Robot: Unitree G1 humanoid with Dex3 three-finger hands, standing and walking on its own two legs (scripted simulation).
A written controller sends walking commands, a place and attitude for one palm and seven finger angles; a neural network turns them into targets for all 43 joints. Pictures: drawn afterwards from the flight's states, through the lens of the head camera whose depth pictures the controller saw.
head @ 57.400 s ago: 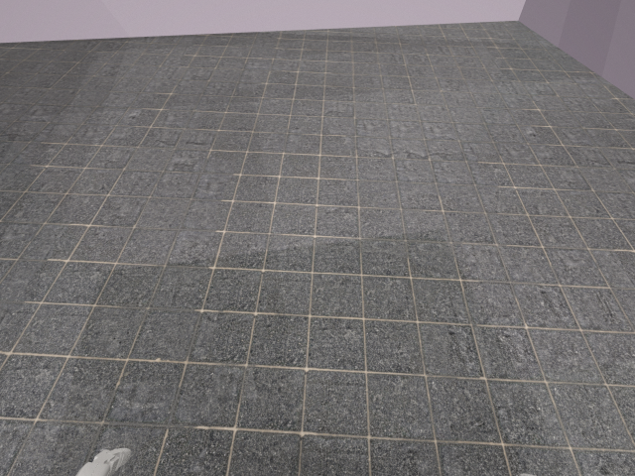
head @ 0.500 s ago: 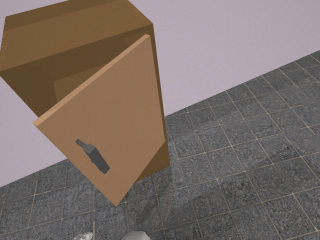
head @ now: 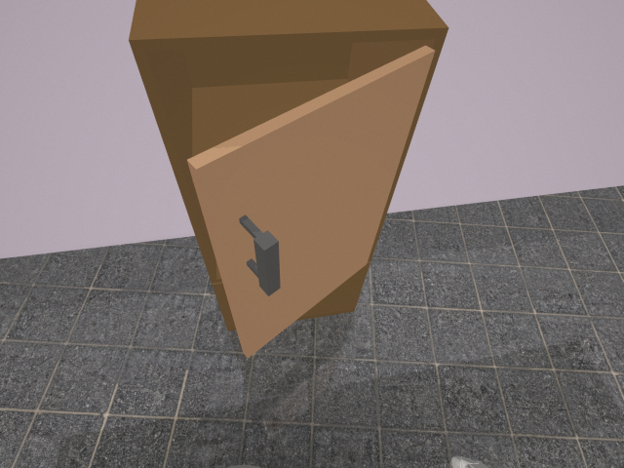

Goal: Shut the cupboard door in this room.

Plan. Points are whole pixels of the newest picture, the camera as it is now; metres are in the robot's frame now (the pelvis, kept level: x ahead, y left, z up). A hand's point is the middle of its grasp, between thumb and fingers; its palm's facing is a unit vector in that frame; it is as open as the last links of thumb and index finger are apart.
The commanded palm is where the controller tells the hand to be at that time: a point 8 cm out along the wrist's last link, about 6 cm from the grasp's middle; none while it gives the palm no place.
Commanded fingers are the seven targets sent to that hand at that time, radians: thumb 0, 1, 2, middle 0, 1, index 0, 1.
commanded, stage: stand and wait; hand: left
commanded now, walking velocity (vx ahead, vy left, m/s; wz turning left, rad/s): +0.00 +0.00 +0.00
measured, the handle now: (259, 256) +0.37 +0.12 +0.03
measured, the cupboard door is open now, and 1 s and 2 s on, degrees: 31 31 31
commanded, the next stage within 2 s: look at it before walking up in 0.30 s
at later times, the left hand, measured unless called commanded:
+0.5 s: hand out of the picture +0.07 +0.17 -0.15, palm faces +0.01 -0.97 -0.23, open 7.4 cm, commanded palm none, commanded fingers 0.00 0.90 0.90 -0.20 -0.30 -0.20 -0.30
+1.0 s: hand out of the picture +0.00 +0.11 -0.16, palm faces +0.09 -0.98 -0.18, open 7.3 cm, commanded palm none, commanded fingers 0.00 0.90 0.90 -0.20 -0.30 -0.20 -0.30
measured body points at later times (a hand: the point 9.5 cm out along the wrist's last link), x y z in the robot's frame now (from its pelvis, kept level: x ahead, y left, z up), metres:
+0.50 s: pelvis +0.00 -0.01 +0.01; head +0.03 -0.03 +0.46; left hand +0.07 +0.22 -0.13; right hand +0.00 -0.24 -0.16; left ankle -0.01 +0.10 -0.73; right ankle -0.01 -0.13 -0.73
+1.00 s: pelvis +0.01 -0.05 +0.02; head +0.03 -0.06 +0.46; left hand -0.01 +0.16 -0.14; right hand +0.01 -0.26 -0.15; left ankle -0.01 +0.10 -0.73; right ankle -0.01 -0.13 -0.73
